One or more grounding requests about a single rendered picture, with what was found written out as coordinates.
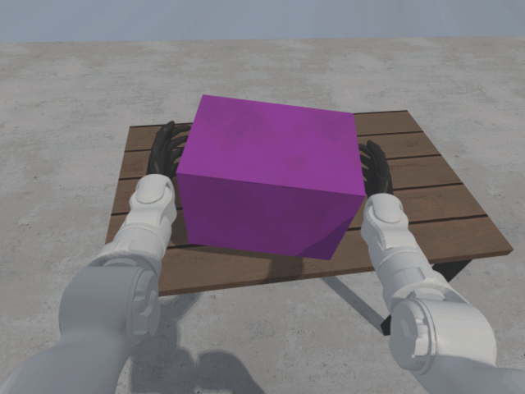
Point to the right robot hand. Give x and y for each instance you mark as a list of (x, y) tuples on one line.
[(378, 176)]

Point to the carton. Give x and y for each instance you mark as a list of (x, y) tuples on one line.
[(270, 177)]

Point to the right robot upper arm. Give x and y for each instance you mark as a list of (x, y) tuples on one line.
[(449, 348)]

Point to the left robot forearm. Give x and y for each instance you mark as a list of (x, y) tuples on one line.
[(143, 237)]

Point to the table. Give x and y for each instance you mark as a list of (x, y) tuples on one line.
[(449, 225)]

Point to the left robot hand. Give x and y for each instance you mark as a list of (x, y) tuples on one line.
[(162, 158)]

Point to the right robot forearm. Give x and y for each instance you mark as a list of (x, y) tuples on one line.
[(400, 264)]

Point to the left robot upper arm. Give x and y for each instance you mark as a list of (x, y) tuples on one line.
[(105, 313)]

